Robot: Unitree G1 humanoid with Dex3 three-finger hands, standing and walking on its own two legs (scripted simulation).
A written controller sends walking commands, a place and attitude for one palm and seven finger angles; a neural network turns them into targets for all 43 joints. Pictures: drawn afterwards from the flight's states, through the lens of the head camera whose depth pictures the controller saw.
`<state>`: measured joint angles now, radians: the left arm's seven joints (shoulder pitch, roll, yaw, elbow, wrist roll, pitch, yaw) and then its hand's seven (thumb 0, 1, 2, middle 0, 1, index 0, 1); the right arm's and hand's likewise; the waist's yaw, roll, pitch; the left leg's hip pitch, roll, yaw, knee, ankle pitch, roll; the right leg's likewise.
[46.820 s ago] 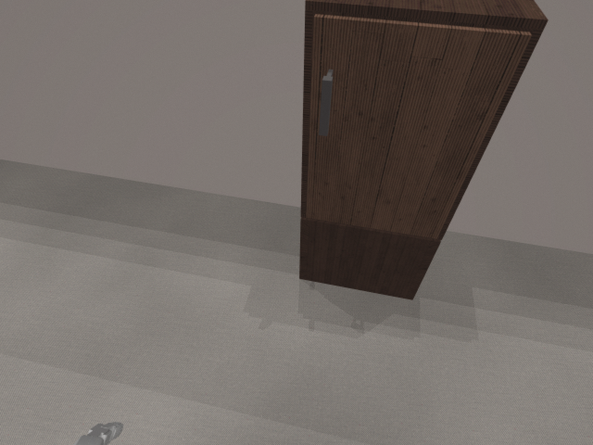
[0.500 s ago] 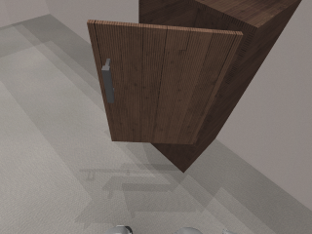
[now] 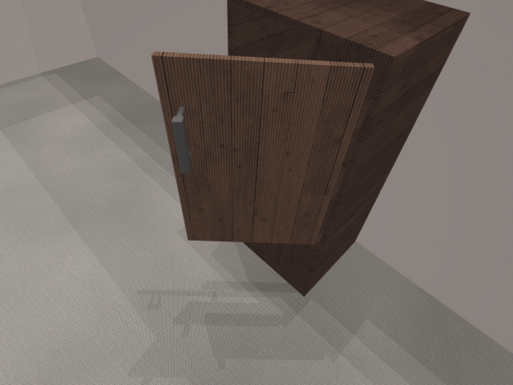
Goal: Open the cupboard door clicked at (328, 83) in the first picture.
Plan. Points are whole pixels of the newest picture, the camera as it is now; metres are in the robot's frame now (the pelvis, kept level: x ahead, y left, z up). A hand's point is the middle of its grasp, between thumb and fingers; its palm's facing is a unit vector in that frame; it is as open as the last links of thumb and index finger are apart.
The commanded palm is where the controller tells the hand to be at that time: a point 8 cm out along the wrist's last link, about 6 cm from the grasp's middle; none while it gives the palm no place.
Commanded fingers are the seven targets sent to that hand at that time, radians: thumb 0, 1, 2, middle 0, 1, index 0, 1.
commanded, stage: come to a stop and stand still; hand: left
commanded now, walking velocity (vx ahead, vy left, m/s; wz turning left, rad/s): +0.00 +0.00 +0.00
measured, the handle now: (183, 140) +0.57 +0.20 +0.05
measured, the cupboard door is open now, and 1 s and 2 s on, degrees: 44 44 44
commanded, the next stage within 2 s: look again from close up in 0.10 s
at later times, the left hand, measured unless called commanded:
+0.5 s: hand out of the picture +0.04 +0.17 -0.17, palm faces +0.02 -0.97 -0.24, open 7.3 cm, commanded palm none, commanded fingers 0.00 0.90 0.90 -0.20 -0.30 -0.20 -0.30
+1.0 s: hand (159, 320) +0.22 +0.17 -0.02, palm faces +0.23 -0.96 -0.15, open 7.5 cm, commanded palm +0.14 +0.22 -0.05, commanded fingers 0.00 0.67 0.80 -0.22 -0.45 -0.22 -0.45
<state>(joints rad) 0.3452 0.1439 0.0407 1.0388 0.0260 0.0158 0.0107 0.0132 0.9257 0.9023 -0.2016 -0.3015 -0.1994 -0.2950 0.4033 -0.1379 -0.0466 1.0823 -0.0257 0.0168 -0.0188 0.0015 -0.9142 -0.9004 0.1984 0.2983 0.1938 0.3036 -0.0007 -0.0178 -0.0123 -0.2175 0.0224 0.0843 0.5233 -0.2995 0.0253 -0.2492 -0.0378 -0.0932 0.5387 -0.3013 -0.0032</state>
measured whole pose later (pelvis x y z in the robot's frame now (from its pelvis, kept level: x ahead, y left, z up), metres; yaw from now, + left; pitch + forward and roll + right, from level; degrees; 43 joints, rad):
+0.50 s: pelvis +0.04 +0.00 +0.00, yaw +0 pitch +0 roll +0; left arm 0.29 0.12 -0.01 1.11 0.02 -0.04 0.05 0.01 0.93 0.90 -0.20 -0.30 -0.20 -0.29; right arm 0.31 -0.16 0.00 1.09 -0.01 -0.03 -0.04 0.02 -0.93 -0.90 0.20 0.30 0.20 0.30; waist -0.01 0.06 0.02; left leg -0.15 0.00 0.09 0.52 -0.37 0.02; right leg -0.22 -0.04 -0.08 0.56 -0.35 0.00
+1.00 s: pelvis +0.02 -0.02 +0.00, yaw +1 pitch +3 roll +1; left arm 0.36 0.15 0.06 0.19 -0.12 -0.11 0.06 0.02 0.87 0.88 -0.20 -0.34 -0.20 -0.33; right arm 0.29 -0.23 -0.04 0.85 0.02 -0.25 -0.06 0.01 -0.92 -0.90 0.20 0.30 0.20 0.30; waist -0.01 0.04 -0.03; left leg -0.25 0.00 0.06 0.55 -0.34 0.00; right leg -0.31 -0.05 -0.10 0.60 -0.34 -0.01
